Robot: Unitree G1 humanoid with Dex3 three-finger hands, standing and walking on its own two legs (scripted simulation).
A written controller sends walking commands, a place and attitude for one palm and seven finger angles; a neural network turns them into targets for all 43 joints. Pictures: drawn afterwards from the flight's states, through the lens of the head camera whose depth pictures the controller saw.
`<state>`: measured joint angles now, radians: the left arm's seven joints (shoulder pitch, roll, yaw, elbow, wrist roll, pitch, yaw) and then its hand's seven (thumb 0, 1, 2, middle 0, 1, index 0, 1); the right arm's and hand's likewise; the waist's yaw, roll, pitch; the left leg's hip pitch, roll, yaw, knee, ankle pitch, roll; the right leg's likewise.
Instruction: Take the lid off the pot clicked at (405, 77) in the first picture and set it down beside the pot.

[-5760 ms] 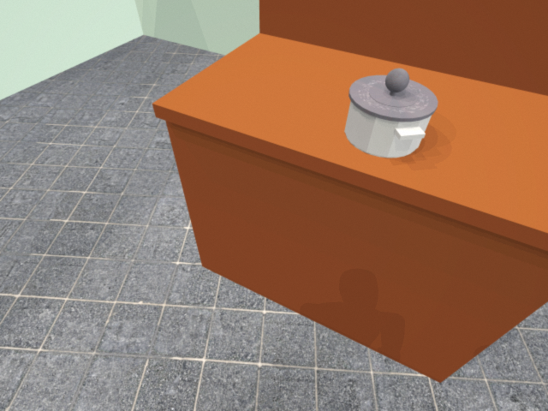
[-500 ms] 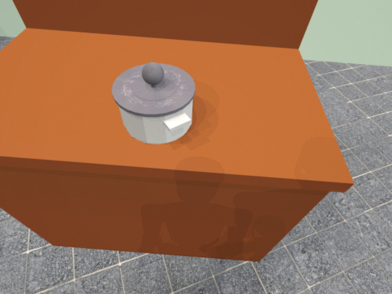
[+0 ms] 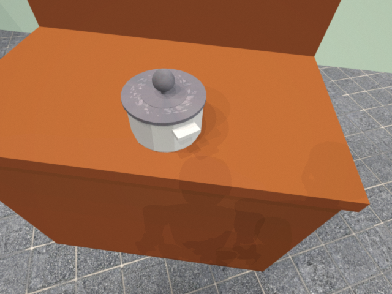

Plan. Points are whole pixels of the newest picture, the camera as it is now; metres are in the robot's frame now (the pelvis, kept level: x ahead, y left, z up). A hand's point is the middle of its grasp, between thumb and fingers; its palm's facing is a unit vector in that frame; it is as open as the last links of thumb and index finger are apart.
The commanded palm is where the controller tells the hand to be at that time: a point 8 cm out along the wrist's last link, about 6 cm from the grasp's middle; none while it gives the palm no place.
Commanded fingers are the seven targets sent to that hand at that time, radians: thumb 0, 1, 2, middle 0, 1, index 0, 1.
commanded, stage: come to a stop and stand still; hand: left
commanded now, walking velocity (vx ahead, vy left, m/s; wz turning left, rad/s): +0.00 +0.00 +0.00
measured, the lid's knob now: (163, 80) +0.48 +0.12 +0.17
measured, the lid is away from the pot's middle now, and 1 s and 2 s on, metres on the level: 0.00 0.00 0.00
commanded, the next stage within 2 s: look again from close up in 0.60 s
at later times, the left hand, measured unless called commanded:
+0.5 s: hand out of the picture +0.03 +0.21 -0.16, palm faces +0.00 -0.97 -0.25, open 7.4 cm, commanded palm none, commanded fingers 0.00 0.90 0.90 -0.20 -0.30 -0.20 -0.30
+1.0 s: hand out of the picture +0.04 +0.19 -0.17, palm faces -0.02 -0.98 -0.19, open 7.4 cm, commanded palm none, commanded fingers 0.00 0.90 0.90 -0.20 -0.30 -0.20 -0.30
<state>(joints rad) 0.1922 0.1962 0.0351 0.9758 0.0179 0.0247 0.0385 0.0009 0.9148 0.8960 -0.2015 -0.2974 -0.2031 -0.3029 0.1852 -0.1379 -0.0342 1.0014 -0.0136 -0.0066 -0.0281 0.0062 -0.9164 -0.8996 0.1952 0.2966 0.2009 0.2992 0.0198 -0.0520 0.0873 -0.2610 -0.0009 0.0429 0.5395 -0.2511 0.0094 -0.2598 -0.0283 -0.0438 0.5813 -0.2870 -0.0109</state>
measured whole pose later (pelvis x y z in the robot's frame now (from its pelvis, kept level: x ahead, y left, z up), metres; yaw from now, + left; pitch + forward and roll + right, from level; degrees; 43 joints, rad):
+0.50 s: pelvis +0.01 +0.02 +0.00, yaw -1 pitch -1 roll +0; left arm 0.31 0.18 -0.01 1.02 0.02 0.00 0.04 0.01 0.90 0.90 -0.20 -0.30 -0.20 -0.30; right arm 0.29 -0.19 -0.01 1.00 -0.01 -0.01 -0.01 0.01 -0.92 -0.90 0.20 0.30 0.20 0.30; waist 0.00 0.03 0.01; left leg -0.25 -0.01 0.07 0.54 -0.28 0.04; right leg -0.24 -0.04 -0.02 0.54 -0.29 0.02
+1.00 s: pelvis +0.03 +0.02 +0.01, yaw -2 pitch -1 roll +0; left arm 0.28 0.16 -0.01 1.07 0.01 0.00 0.04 0.00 0.91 0.90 -0.20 -0.30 -0.20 -0.30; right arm 0.27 -0.15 0.00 1.08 -0.01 -0.02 -0.03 0.01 -0.92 -0.90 0.20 0.30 0.20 0.30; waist 0.00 -0.01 0.06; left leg -0.19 0.00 0.07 0.49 -0.28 0.02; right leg -0.18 -0.02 -0.01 0.49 -0.29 0.01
